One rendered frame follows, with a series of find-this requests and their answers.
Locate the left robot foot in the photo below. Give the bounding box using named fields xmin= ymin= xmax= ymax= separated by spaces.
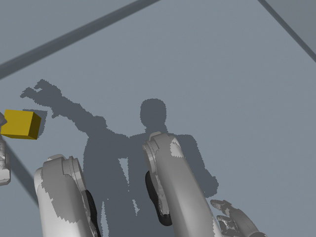
xmin=85 ymin=190 xmax=101 ymax=237

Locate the right robot hand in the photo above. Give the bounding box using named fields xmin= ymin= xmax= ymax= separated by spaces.
xmin=210 ymin=199 xmax=259 ymax=237

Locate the left robot arm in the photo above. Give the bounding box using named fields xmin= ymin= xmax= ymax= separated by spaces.
xmin=0 ymin=112 xmax=11 ymax=186

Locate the cube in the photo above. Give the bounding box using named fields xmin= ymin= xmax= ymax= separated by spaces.
xmin=0 ymin=110 xmax=41 ymax=140

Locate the right robot foot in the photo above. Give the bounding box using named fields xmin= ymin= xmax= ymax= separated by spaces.
xmin=145 ymin=171 xmax=172 ymax=226

